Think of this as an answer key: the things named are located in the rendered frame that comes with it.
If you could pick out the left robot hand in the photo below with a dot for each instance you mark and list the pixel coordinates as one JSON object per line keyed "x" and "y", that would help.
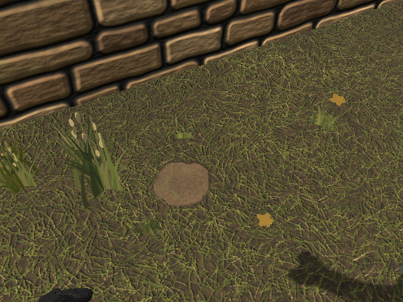
{"x": 68, "y": 295}

